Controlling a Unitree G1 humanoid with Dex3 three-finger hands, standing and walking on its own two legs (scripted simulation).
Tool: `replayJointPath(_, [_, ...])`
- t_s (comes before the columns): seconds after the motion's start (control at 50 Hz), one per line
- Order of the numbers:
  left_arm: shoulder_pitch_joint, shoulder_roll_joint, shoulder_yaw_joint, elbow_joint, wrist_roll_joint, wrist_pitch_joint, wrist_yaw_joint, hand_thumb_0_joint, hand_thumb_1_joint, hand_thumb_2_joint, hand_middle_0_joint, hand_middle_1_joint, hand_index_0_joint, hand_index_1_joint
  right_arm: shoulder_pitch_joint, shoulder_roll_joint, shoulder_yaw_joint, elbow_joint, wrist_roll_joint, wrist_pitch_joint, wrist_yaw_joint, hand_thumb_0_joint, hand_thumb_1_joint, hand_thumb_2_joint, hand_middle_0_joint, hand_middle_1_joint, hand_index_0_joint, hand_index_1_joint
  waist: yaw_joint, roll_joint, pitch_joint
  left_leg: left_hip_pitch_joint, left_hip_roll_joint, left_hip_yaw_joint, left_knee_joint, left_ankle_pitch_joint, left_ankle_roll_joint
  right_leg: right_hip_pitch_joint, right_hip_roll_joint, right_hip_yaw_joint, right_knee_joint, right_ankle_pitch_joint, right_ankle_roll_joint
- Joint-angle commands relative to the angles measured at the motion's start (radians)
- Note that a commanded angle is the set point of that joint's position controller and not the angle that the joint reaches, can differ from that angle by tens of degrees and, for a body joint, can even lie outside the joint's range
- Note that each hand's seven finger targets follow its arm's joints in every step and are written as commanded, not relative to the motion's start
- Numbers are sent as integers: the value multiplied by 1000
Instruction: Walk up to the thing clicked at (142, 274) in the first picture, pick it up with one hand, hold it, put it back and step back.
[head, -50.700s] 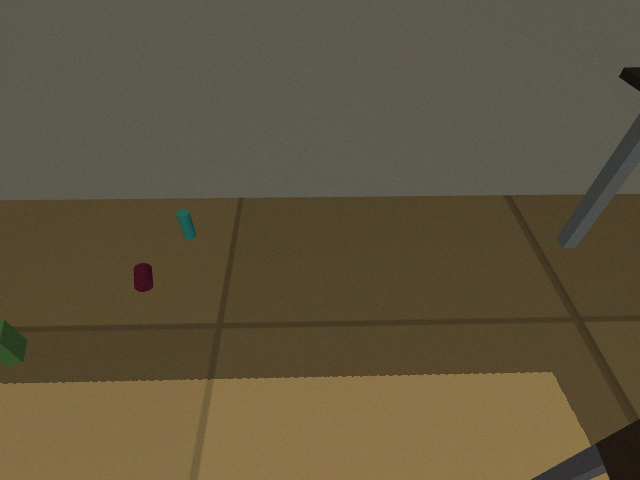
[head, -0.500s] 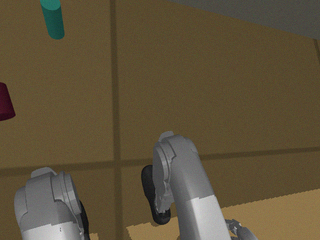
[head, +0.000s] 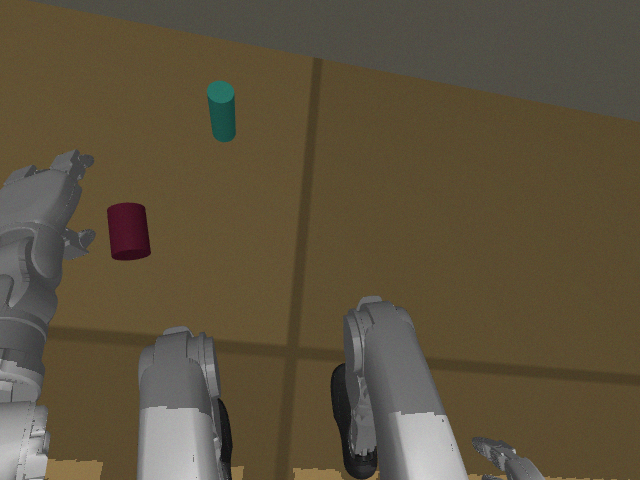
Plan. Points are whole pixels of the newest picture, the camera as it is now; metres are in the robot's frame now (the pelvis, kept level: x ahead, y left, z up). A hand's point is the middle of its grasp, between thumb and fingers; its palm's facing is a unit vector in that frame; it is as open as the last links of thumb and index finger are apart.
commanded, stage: home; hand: left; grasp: from above
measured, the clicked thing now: (129, 232) +0.53 +0.27 -0.37
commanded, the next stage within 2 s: none
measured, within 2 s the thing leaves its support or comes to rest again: neither
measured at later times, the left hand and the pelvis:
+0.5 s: hand (17, 347) +0.29 +0.21 +0.09, palm faces -0.06 -0.89 -0.44, open 7.4 cm; pelvis +0.02 -0.01 +0.18, yaw +4 degrees
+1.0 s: hand out of the picture +0.23 +0.19 +0.27, palm faces +0.17 -0.96 -0.21, open 7.4 cm; pelvis +0.08 -0.01 +0.31, yaw +6 degrees
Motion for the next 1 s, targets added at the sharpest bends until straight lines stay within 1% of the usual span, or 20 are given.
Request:
replayJointPath(0.0, [-138, 138, 34, -330, -161, 52, -11, 0, 840, 870, -195, -292, -195, -293, 110, -185, -103, -78, 23, -22, -31, 0, -899, -900, 200, 300, 200, 300, 16, 142, -651, 571, -12, 33, -414, 96, 23, 444, 47, -55, -310, 138, -82])
replayJointPath(0.04, [-86, 94, 19, -393, -224, 74, -23, 0, 900, 902, -200, -300, -200, -300, 75, -169, -103, -89, 34, -30, -44, 0, -899, -900, 200, 300, 200, 300, 24, 121, -639, 595, -9, 37, -456, 82, 24, 492, 47, -47, -347, 134, -77])
replayJointPath(0.08, [-39, 90, 26, -461, -268, 91, -26, 0, 899, 900, -200, -299, -200, -299, 51, -169, -101, -95, 42, -40, -60, 0, -899, -900, 200, 300, 200, 300, 39, 143, -628, 669, -4, 22, -510, 82, 17, 502, 42, -43, -375, 135, -79])
replayJointPath(0.12, [21, 36, 6, -478, -313, 113, -31, 0, 900, 900, -200, -299, -200, -299, 23, -159, -96, -103, 49, -51, -75, 0, -899, -900, 200, 300, 200, 300, 36, 134, -567, 721, 0, -7, -578, 50, 11, 506, 38, -45, -409, 119, -77])
replayJointPath(0.16, [67, 24, 25, -532, -361, 130, -24, 0, 900, 900, -200, -298, -200, -299, -3, -148, -92, -117, 55, -67, -93, 0, -899, -900, 200, 300, 200, 300, 44, 128, -560, 764, 1, -4, -624, 16, 10, 551, 39, -39, -458, 97, -74])
replayJointPath(0.18, [127, -10, 10, -540, -389, 142, -25, 0, 900, 900, -200, -299, -200, -299, -14, -141, -89, -122, 59, -76, -100, 0, -899, -900, 200, 300, 200, 300, 44, 113, -550, 783, -1, 1, -643, 34, 9, 579, 36, -36, -482, 104, -74])
replayJointPath(0.2, [153, -6, 19, -580, -414, 155, -22, 0, 900, 900, -200, -298, -200, -299, -24, -137, -87, -128, 60, -84, -108, 0, -899, -900, 200, 300, 200, 300, 57, 111, -578, 824, -1, 12, -653, 59, 8, 617, 36, -30, -509, 116, -76])
replayJointPath(0.24, [221, -50, 2, -616, -466, 185, -17, 0, 902, 905, -201, -302, -201, -303, -41, -119, -79, -141, 65, -103, -123, 0, -899, -900, 200, 300, 200, 300, 50, 91, -561, 850, -5, 25, -683, 83, 9, 682, 35, -21, -562, 126, -74])
replayJointPath(0.28, [274, -51, 31, -665, -523, 210, -8, 0, 903, 906, -201, -303, -201, -304, -63, -116, -75, -148, 71, -117, -141, 0, -899, -900, 200, 300, 200, 300, 64, 89, -552, 909, -3, 20, -729, 100, 6, 731, 32, -15, -603, 135, -73])
replayJointPath(0.32, [348, -93, 11, -684, -574, 233, -7, 0, 901, 902, -200, -301, -200, -301, -72, -105, -69, -150, 73, -132, -156, 0, -899, -900, 200, 300, 200, 300, 54, 75, -507, 949, 1, 15, -768, 121, 3, 761, 32, -12, -645, 144, -71])
replayJointPath(0.36, [430, -92, 37, -722, -632, 260, 3, 0, 900, 900, -200, -299, -200, -299, -82, -89, -60, -171, 75, -144, -168, 0, -900, -900, 200, 300, 200, 300, 67, 38, -481, 966, -4, 23, -811, 90, 10, 848, 34, 0, -719, 119, -68])
replayJointPath(0.38, [472, -121, 23, -722, -659, 272, 4, 0, 900, 901, -200, -299, -200, -299, -88, -82, -54, -173, 76, -152, -174, 0, -900, -900, 200, 300, 200, 300, 58, 21, -449, 978, -4, 24, -840, 79, 11, 875, 34, 5, -750, 108, -67])
replayJointPath(0.4, [473, -121, 27, -774, -691, 278, 7, 0, 900, 900, -200, -299, -200, -299, -91, -73, -52, -177, 75, -161, -180, 0, -900, -900, 200, 300, 200, 300, 63, 28, -449, 997, -4, 32, -856, 74, 14, 909, 36, 11, -784, 103, -66])
replayJointPath(0.5, [628, -175, 30, -843, -783, 323, 16, 0, 900, 900, -200, -300, -200, -300, -65, -52, -30, -187, 78, -196, -217, 0, -900, -900, 200, 300, 200, 300, 71, 30, -403, 1156, 6, 7, -984, 153, 4, 1033, 37, 7, -879, 172, -63])
replayJointPath(0.56, [707, -204, 42, -889, -827, 355, 21, 0, 900, 900, -200, -299, -200, -299, -38, -44, -17, -190, 78, -213, -245, 0, -900, -900, 200, 300, 200, 300, 77, 34, -377, 1243, 7, 15, -1045, 233, 0, 1126, 41, 5, -952, 231, -64])
replayJointPath(0.6, [769, -236, 32, -910, -857, 379, 20, 0, 900, 900, -200, -299, -200, -299, -20, -35, -8, -192, 78, -225, -262, 0, -900, -900, 200, 300, 200, 300, 76, 21, -354, 1289, 4, 25, -1079, 294, 0, 1194, 44, 3, -999, 281, -62])
replayJointPath(0.72, [934, -279, 48, -1000, -916, 428, 8, 0, 900, 900, -200, -300, -200, -300, 13, -27, 4, -212, 69, -268, -300, 0, -900, -900, 200, 300, 200, 300, 100, 22, -241, 1402, 2, 37, -1219, 317, -3, 1339, 51, -10, -1141, 305, -57])
replayJointPath(0.76, [988, -282, 47, -1053, -924, 443, 1, 0, 900, 900, -200, -299, -200, -299, 20, -25, 3, -227, 68, -277, -307, 0, -900, -900, 200, 300, 200, 300, 111, 38, -224, 1449, -2, 49, -1254, 353, -5, 1388, 54, -14, -1184, 332, -57])
replayJointPath(0.84, [1101, -295, 37, -1114, -930, 467, -13, 0, 900, 900, -200, -299, -200, -299, 30, -17, 3, -240, 63, -299, -319, 0, -900, -900, 200, 300, 200, 300, 109, -9, -177, 1487, -13, 73, -1282, 437, 3, 1470, 61, -24, -1250, 402, -54])
replayJointPath(0.98, [1148, -301, 27, -1166, -921, 476, -47, 0, 900, 900, -200, -299, -200, -299, 19, -23, -10, -249, 50, -332, -322, 0, -900, -900, 200, 300, 200, 300, 106, -30, -75, 1512, -16, 77, -1344, 396, 7, 1481, 64, -42, -1309, 350, -49])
